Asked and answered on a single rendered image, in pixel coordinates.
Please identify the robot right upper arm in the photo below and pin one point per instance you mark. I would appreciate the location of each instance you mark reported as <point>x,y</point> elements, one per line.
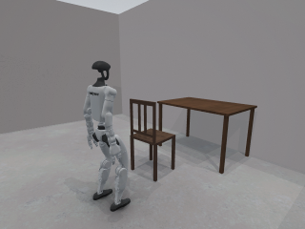
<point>110,94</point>

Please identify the chair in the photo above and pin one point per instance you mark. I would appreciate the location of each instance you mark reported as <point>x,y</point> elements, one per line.
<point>151,136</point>

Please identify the robot torso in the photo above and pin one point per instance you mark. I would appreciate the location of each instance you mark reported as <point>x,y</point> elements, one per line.
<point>97,98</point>

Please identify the robot left hand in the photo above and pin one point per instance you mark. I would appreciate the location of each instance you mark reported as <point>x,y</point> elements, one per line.
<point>91,139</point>

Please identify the robot left upper arm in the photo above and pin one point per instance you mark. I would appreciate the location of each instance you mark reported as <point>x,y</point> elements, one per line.
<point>87,106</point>

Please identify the robot right forearm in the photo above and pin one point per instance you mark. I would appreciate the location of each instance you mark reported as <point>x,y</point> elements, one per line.
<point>109,129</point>

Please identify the table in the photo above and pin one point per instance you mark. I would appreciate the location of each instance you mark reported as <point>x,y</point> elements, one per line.
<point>212,107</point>

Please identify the robot right foot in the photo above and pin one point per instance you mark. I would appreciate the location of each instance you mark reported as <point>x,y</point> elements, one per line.
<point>123,203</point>

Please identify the robot left forearm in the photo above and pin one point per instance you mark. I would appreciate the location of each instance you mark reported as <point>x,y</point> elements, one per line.
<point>89,123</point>

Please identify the robot right hand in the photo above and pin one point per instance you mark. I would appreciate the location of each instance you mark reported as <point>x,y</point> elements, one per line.
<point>115,150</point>

